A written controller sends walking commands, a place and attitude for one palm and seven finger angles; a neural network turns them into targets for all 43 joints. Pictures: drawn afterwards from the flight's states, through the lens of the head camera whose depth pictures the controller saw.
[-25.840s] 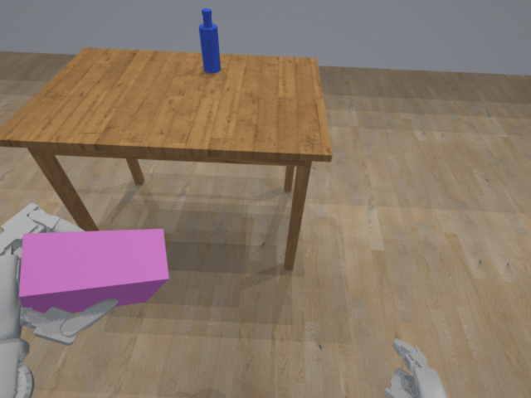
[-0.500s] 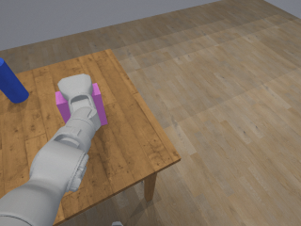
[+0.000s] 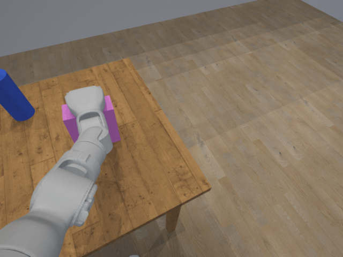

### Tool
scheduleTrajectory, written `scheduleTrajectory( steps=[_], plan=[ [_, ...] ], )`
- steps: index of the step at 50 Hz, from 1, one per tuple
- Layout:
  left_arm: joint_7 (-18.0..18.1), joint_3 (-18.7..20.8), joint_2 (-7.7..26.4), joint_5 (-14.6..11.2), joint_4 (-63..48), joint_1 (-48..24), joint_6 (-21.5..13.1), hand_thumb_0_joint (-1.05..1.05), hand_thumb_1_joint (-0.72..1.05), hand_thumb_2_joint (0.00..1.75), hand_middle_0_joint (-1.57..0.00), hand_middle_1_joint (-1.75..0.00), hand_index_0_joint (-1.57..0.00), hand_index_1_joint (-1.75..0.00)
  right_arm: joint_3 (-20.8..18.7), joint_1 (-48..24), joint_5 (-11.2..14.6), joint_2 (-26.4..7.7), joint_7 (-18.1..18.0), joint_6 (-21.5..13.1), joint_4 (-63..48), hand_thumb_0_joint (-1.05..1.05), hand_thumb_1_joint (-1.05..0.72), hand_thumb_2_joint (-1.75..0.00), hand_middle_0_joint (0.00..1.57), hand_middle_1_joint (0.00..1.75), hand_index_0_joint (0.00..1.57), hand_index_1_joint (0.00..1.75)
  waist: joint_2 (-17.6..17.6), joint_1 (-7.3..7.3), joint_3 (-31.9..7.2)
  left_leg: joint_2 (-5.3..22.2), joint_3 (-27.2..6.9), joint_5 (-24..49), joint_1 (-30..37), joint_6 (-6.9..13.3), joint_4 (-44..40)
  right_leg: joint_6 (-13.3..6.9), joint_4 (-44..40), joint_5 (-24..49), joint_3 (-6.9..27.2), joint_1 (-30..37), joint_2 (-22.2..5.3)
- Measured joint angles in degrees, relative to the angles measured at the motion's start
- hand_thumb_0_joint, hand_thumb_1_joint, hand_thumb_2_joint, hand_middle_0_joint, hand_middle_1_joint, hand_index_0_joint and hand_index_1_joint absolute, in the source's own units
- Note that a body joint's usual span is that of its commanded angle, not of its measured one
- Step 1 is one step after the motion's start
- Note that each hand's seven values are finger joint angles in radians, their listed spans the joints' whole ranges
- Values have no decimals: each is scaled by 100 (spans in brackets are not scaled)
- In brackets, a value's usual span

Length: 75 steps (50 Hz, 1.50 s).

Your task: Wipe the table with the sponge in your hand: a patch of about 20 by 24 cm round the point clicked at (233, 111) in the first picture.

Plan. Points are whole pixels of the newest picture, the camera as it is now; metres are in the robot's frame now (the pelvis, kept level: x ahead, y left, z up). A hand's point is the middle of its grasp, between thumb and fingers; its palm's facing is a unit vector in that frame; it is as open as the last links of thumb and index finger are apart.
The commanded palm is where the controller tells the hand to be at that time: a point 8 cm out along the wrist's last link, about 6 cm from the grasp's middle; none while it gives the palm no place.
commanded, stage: wipe back along the third lane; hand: left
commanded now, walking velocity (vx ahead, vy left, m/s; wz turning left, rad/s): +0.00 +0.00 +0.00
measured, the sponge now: (95, 129) +0.46 +0.21 -0.01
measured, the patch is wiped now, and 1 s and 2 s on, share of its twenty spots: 1.00 1.00 1.00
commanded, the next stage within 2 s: none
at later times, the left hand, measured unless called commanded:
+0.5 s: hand (95, 130) +0.41 +0.18 +0.04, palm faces -0.02 -0.02 -1.00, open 10.2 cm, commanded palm +0.36 +0.16 +0.07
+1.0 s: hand (104, 148) +0.36 +0.15 +0.04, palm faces -0.02 -0.02 -1.00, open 10.2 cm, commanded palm +0.31 +0.13 +0.07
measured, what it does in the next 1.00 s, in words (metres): stands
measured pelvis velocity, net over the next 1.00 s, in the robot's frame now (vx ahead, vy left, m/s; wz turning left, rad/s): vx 0.01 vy -0.02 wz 0.06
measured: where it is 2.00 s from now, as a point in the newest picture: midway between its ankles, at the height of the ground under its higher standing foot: outside the picture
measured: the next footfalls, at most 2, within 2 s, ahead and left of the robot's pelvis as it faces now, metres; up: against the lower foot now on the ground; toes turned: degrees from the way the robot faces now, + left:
none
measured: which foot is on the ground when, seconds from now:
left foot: down 0.00-1.00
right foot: down 0.00-1.00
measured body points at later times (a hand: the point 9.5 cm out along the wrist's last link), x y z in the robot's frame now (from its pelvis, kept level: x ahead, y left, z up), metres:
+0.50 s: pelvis +0.03 -0.01 +0.01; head +0.05 -0.01 +0.46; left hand +0.41 +0.18 +0.10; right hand +0.23 -0.23 -0.10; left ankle +0.03 +0.12 -0.71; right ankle -0.02 -0.15 -0.71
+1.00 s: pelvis +0.01 -0.02 +0.01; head +0.00 -0.04 +0.46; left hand +0.36 +0.15 +0.10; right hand +0.21 -0.23 -0.10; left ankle +0.03 +0.12 -0.71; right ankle -0.02 -0.15 -0.71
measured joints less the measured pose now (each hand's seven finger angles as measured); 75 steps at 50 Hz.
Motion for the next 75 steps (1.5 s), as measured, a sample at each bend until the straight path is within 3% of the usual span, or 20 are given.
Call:
scheduleTrajectory(
  steps=[8,17,23,40,56,75],
  plan=[
    [35,-293,-390,-124,-440,487,127,0,-50,104,-70,-133,-72,-135,41,-499,20,58,43,167,-132,1,-91,-90,20,30,20,30,-5,280,-13,-81,18,-27,516,18,-253,19,-273,-25,-8,536,-85],
    [-25,-597,-695,-55,-1224,1183,272,0,-49,104,-69,-134,-71,-136,60,-1029,19,37,66,360,-381,1,-91,-90,20,30,20,30,-69,552,-4,-152,-40,-54,1013,-8,-472,-10,-485,-86,-90,1063,-148],
    [-160,-854,-799,-3,-1832,1637,506,0,-49,104,-68,-134,-70,-137,77,-1246,45,-18,100,519,-494,0,-91,-90,20,30,20,30,-91,660,29,-181,-108,-77,1263,-35,-542,-45,-551,-137,-168,1343,-167],
    [-407,-1280,-897,120,-2824,2433,670,0,-48,104,-68,-135,-70,-138,118,-1264,132,-37,201,688,-574,1,-91,-90,20,30,20,30,12,785,146,-201,-201,-27,1570,-102,-575,-117,-430,-209,-263,1617,-176],
    [-379,-1222,-897,66,-2914,2719,588,0,-48,104,-67,-136,-69,-138,115,-1149,177,-70,143,623,-536,1,-91,-90,20,30,20,30,91,747,172,-126,-183,132,1691,-177,-665,-195,-312,-143,-231,1618,-106],
    [-464,-1353,-873,90,-3639,3388,602,0,-48,104,-67,-136,-69,-139,133,-1373,226,-115,173,520,-625,1,-91,-90,19,30,20,30,111,859,195,-111,-148,132,1935,-204,-733,-228,-283,-182,-196,1801,-95]
  ],
)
